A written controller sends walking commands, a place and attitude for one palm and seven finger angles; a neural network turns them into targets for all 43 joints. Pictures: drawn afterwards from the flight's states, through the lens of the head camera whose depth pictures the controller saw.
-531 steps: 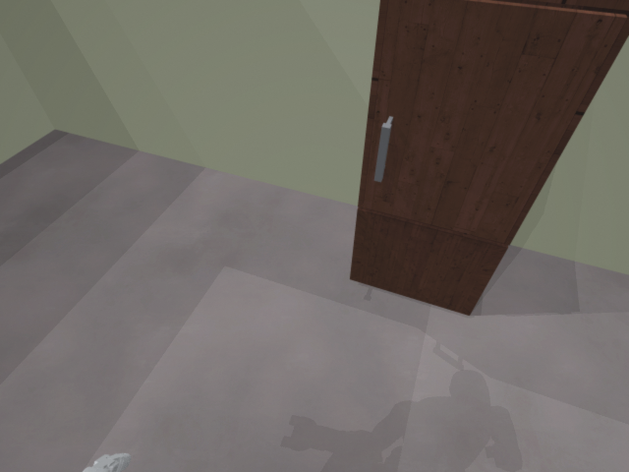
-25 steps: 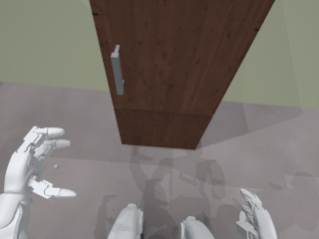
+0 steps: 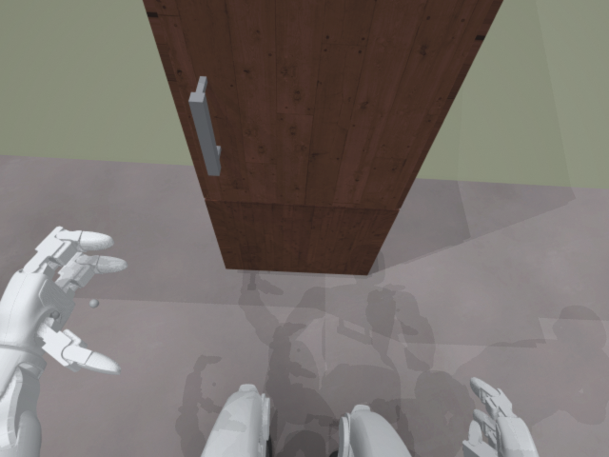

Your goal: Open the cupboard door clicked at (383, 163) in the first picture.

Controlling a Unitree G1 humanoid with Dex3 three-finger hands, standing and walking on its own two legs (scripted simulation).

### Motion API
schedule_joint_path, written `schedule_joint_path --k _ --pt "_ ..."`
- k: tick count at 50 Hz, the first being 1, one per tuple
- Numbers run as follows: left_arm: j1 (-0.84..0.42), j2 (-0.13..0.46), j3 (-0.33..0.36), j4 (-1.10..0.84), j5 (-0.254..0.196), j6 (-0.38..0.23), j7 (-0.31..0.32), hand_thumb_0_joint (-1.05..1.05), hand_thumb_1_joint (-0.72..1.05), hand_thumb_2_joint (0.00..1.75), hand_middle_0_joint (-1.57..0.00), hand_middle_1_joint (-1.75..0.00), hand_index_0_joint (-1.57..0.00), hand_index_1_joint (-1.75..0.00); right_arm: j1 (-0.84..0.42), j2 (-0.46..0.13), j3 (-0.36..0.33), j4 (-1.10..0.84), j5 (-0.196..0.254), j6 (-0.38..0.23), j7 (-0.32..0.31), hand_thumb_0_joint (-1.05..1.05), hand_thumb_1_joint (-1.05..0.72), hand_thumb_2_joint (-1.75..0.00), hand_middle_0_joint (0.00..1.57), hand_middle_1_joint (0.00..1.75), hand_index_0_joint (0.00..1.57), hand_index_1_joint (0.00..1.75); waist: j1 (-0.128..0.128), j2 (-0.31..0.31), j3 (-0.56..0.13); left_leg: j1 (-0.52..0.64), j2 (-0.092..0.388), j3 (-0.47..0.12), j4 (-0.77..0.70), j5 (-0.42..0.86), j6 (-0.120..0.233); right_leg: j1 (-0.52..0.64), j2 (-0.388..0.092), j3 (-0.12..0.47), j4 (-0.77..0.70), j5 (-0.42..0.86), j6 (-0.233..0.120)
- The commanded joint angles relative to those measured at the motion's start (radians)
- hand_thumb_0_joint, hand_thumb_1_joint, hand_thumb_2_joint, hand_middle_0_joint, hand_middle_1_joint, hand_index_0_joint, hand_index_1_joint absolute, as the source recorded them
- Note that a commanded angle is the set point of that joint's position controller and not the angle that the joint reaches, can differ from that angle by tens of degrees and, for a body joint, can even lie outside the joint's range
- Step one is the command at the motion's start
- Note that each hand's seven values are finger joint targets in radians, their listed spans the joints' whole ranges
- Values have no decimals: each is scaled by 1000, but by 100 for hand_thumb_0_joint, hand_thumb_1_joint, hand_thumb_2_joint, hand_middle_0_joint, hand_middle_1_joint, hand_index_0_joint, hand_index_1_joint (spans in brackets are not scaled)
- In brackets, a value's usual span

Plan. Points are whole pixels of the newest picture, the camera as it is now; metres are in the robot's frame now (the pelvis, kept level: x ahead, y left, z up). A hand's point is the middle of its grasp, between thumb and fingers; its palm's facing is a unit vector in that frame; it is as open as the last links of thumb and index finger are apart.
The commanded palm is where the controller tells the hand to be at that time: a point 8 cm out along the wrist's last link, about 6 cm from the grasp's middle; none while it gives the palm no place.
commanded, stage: raise the hand with hooked fingers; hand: left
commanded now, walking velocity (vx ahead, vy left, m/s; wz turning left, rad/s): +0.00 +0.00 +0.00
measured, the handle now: (208, 129) +0.60 +0.20 +0.01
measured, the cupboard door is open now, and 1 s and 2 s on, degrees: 0 0 0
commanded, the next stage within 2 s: move the hooked fingers beside the handle in 0.32 s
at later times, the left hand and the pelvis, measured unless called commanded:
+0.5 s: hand (94, 299) +0.29 +0.26 +0.04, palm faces +0.03 -1.00 -0.06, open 14.0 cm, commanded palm +0.28 +0.31 +0.04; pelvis +0.00 -0.01 +0.00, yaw +0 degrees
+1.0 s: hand (130, 231) +0.38 +0.25 +0.03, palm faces +0.02 -1.00 -0.05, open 14.0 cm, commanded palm +0.37 +0.30 +0.03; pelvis +0.00 +0.00 -0.01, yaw -1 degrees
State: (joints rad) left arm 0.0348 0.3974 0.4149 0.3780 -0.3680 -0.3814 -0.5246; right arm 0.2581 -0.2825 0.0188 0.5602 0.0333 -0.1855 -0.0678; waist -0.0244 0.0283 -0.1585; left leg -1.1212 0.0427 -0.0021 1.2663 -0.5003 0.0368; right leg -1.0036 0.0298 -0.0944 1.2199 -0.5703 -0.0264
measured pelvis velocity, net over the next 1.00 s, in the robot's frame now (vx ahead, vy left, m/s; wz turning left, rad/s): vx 0.00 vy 0.00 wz -0.01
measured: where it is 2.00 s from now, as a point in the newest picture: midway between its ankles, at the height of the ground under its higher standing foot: outside the picture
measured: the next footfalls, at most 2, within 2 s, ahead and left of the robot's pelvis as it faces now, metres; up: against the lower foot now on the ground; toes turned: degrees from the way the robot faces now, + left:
none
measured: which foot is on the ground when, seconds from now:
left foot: down 0.00-1.00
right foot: down 0.00-1.00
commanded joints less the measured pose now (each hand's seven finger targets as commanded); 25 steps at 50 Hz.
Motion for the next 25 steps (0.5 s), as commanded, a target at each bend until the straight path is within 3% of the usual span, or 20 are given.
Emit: schedule_joint_path --k 1,3,8,13,17,20,25 --pt "-104 255 138 -194 -31 -92 41 0 -50 30 -30 -120 -30 -120 -1 -151 -68 -124 -1 -49 -3 0 -90 -90 20 30 20 30 24 60 -312 323 -20 -61 -170 245 -7 80 17 51 -164 194 -4" --pt "-107 242 133 -176 -27 -94 55 0 -50 30 -30 -120 -30 -120 -6 -148 -67 -123 -2 -47 -1 0 -90 -90 20 30 20 30 22 71 -290 304 -21 -58 -171 214 -7 74 13 56 -169 168 -3" --pt "-106 225 91 -200 -16 -86 39 0 -50 30 -30 -120 -30 -120 1 -154 -70 -129 2 -45 -2 0 -90 -90 20 30 20 30 17 109 -322 350 -21 -57 -182 231 -5 80 11 57 -179 188 -4" --pt "-103 231 105 -169 -29 -74 20 0 -50 30 -30 -120 -30 -120 2 -154 -68 -128 5 -39 -6 0 -90 -90 20 30 20 30 8 38 -304 302 -22 -53 -164 220 1 98 13 67 -185 191 2" --pt "-138 234 113 -172 -30 -92 34 0 -50 30 -30 -120 -30 -120 -7 -148 -64 -127 2 -42 -9 0 -90 -90 20 30 20 30 11 68 -289 299 -23 -52 -164 191 -2 77 12 68 -183 156 -1" --pt "-133 241 115 -182 -26 -101 35 0 -50 30 -30 -120 -30 -120 -5 -149 -64 -125 0 -43 -8 0 -90 -90 20 30 20 30 17 74 -320 316 -22 -54 -164 213 -3 90 14 67 -175 177 -3" --pt "-275 227 67 -139 -2 -92 31 0 -50 30 -30 -120 -30 -120 4 -156 -61 -101 -1 -45 -16 0 -90 -90 20 30 20 30 -21 82 -295 308 -17 -62 -148 179 -1 21 14 65 -168 151 -1"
